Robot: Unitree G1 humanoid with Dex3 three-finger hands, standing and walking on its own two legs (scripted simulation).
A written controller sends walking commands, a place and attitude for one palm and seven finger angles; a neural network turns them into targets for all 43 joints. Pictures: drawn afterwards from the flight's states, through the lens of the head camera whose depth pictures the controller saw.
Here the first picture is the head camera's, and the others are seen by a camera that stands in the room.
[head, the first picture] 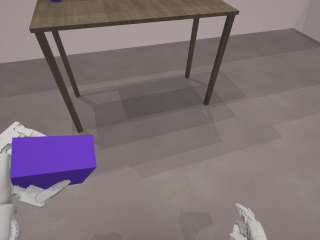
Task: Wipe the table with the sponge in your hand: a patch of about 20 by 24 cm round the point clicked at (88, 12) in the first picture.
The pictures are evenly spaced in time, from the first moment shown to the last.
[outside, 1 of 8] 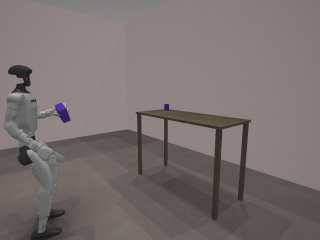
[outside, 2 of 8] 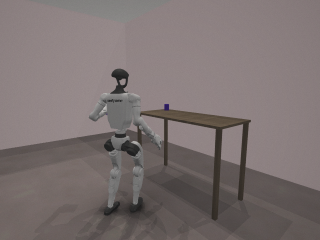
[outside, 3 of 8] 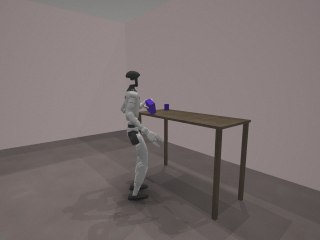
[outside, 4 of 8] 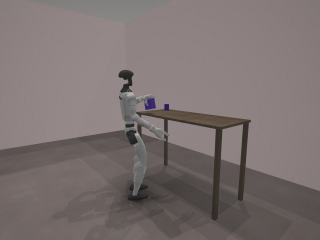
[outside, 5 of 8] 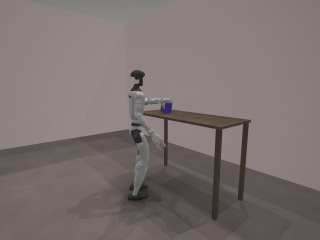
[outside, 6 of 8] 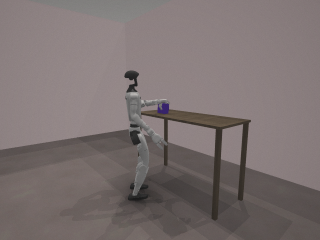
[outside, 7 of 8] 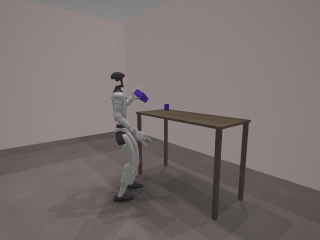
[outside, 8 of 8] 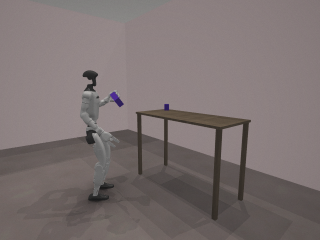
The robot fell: no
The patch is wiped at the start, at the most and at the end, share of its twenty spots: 0.00 1.00 1.00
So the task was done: no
